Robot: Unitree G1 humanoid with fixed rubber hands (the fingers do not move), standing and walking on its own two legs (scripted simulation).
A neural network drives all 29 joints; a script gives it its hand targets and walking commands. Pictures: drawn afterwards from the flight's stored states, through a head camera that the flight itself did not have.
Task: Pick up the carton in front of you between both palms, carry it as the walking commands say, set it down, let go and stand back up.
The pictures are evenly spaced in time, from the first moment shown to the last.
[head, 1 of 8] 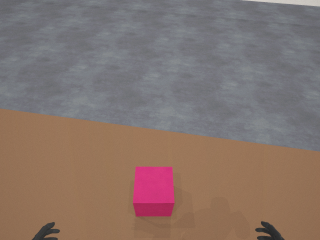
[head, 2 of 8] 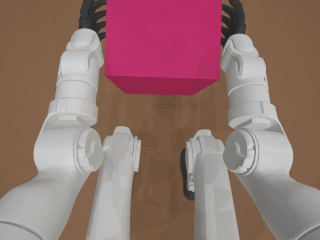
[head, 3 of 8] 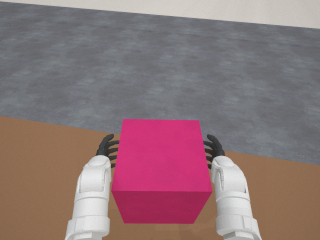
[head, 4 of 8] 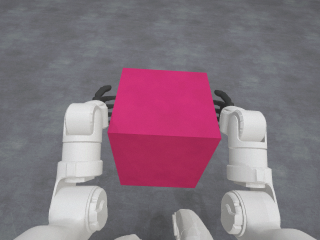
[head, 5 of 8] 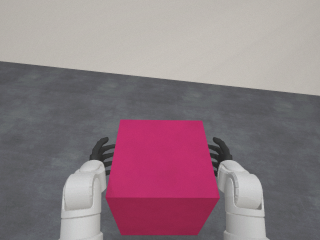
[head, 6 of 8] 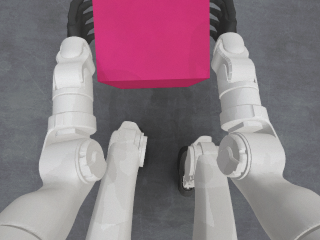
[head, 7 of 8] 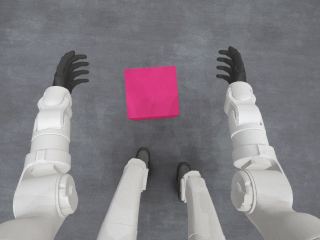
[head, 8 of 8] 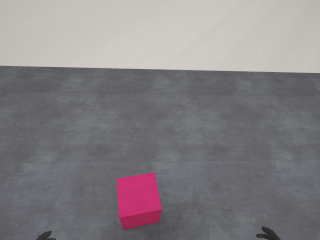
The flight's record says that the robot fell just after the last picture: no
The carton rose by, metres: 0.69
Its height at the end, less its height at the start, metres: -0.12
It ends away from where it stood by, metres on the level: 2.93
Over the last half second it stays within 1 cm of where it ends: yes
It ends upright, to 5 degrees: yes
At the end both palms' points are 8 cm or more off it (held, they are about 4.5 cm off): yes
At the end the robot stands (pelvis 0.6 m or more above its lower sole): yes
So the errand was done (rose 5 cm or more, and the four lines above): yes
